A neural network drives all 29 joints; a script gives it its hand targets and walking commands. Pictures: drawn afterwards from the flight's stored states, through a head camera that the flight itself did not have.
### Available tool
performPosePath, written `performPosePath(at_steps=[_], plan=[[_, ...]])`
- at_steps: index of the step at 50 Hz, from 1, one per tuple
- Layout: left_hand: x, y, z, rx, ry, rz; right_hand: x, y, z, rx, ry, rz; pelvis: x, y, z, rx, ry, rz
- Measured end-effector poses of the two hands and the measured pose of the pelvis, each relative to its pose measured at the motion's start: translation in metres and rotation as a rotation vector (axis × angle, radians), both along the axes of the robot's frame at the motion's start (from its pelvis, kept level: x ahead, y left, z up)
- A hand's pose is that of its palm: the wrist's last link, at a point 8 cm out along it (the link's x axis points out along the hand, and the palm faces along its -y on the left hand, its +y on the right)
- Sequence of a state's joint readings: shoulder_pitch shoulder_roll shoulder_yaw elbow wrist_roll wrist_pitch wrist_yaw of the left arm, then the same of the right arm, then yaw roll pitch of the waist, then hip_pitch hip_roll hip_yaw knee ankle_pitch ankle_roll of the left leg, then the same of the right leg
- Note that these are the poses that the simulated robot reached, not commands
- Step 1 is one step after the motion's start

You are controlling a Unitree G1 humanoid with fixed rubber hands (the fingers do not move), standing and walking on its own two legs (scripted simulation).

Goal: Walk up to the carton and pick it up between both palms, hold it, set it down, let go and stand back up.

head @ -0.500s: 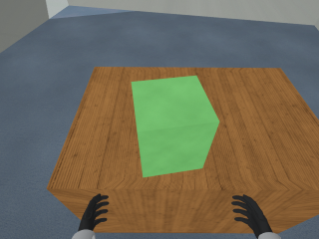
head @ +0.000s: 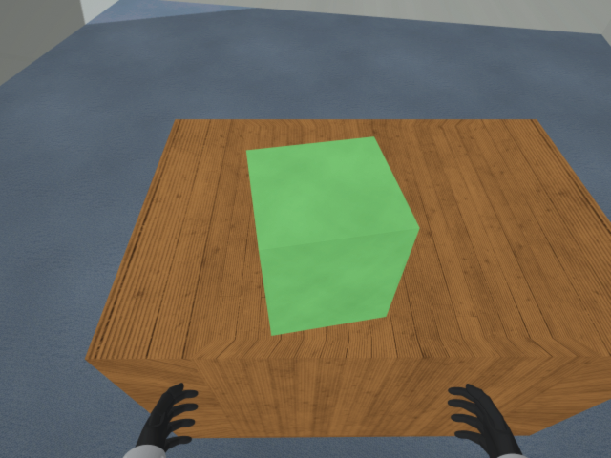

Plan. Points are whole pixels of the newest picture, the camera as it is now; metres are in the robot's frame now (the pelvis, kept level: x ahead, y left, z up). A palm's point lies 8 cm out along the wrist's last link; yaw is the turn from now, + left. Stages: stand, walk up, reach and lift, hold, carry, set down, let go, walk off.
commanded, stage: let go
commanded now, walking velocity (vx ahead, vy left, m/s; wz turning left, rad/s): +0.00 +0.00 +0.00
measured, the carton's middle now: (321, 239) +0.45 +0.00 -0.02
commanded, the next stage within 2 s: stand in 0.48 s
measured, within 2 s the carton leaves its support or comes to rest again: neither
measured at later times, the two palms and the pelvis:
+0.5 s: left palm (159, 448) +0.15 +0.22 -0.08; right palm (506, 453) +0.14 -0.23 -0.08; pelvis -0.01 +0.00 +0.00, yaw +0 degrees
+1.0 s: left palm out of the picture +0.01 +0.27 -0.13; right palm out of the picture +0.02 -0.24 -0.11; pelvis -0.04 +0.02 -0.01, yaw +2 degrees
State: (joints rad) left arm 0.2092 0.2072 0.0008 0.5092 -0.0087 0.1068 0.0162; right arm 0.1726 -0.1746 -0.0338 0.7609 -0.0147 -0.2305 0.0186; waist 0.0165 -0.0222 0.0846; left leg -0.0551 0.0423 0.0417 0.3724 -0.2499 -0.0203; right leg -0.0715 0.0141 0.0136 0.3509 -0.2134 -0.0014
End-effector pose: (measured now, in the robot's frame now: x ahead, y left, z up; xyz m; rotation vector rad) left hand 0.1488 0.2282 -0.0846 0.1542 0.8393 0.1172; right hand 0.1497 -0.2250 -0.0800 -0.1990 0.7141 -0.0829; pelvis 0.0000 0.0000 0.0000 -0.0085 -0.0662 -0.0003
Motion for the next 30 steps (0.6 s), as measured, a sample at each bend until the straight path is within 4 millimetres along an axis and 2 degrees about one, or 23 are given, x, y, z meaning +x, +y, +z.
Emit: performPosePath(at_steps=[6, 13, 26, 30], plan=[[0.008, -0.002, 0.004, 0.002, -0.014, -0.018, -0.002, 0.001, -0.002, 0.007, 0.001, -0.003, -0.002, 0.001, 0.0, -0.001, -0.003, -0.003], [0.006, -0.005, 0.004, -0.005, -0.01, -0.019, -0.005, -0.001, -0.002, 0.003, -0.008, -0.003, -0.005, 0.001, 0.0, 0.0, -0.007, -0.004], [-0.003, -0.008, -0.001, -0.004, -0.011, -0.016, -0.007, -0.006, 0.001, -0.018, 0.0, -0.002, -0.011, -0.002, -0.002, 0.001, 0.006, 0.001], [-0.021, 0.003, -0.009, 0.025, -0.003, -0.016, -0.02, -0.016, -0.008, -0.042, 0.092, -0.035, -0.01, -0.001, -0.005, -0.004, 0.025, 0.011]])
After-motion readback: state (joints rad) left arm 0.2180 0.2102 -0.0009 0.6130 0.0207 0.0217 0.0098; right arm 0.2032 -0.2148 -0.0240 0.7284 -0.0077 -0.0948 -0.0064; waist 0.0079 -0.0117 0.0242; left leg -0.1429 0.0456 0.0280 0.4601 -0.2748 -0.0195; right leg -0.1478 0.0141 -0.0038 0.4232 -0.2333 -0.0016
